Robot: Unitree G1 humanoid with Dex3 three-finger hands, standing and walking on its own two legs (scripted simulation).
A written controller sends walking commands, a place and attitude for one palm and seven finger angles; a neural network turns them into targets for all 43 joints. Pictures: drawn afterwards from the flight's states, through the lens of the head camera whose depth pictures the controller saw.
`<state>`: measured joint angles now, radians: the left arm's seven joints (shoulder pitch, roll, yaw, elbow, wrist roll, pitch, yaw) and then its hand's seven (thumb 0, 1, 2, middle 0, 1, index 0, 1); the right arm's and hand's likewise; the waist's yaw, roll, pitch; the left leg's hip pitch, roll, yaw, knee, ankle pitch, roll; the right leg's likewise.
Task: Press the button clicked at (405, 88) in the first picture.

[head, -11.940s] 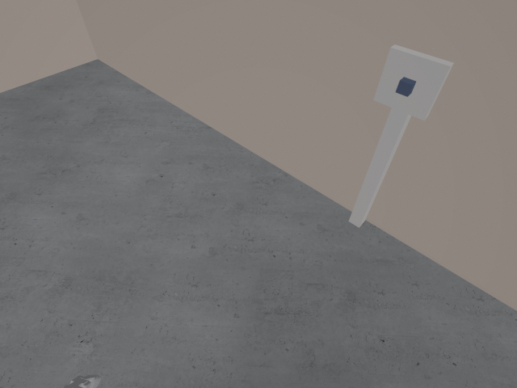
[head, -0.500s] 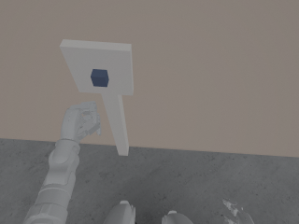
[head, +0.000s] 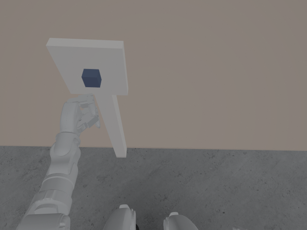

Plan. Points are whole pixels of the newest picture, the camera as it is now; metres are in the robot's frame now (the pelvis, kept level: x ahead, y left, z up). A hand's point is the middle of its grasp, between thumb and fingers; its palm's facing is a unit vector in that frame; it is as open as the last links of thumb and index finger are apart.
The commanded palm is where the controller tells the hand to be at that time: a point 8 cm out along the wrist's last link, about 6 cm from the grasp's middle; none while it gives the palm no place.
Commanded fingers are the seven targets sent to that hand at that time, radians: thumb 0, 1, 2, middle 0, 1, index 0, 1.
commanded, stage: aim a knuckle at the button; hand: left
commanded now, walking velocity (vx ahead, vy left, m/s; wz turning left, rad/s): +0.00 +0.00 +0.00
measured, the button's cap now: (92, 77) +0.50 +0.17 +0.08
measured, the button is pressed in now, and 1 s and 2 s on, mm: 0 0 9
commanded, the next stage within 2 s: press the button with the knuckle in 0.40 s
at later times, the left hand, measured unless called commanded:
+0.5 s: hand (96, 115) +0.40 +0.15 +0.04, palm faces +0.00 -1.00 -0.04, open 3.1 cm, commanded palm +0.38 +0.19 +0.05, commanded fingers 0.00 0.90 0.90 -1.30 -1.50 -1.30 -1.50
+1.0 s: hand (99, 103) +0.44 +0.15 +0.04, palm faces +0.00 -1.00 -0.02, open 3.1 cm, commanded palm +0.42 +0.19 +0.05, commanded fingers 0.00 0.90 0.90 -1.30 -1.50 -1.30 -1.50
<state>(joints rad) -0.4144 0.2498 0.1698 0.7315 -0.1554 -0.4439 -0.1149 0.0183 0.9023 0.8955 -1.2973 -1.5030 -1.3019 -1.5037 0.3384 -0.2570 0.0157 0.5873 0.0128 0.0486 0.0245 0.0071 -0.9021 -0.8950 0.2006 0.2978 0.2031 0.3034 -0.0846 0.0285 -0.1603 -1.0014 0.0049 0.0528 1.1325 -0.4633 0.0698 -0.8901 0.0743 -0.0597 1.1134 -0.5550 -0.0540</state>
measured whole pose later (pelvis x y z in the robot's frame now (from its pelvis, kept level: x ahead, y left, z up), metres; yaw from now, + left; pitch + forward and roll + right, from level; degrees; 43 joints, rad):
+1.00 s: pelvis +0.00 +0.00 -0.01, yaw +0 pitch +20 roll -3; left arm -0.61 0.27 0.20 0.93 -0.12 -0.48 -0.09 0.02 0.90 0.90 -1.30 -1.50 -1.30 -1.50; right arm 0.33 -0.26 0.02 0.60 0.00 0.07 0.03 0.00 -0.90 -0.89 0.20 0.30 0.20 0.30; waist -0.11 0.03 -0.16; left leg -1.05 0.00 0.04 1.16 -0.47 0.08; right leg -0.93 0.07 -0.07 1.13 -0.56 -0.05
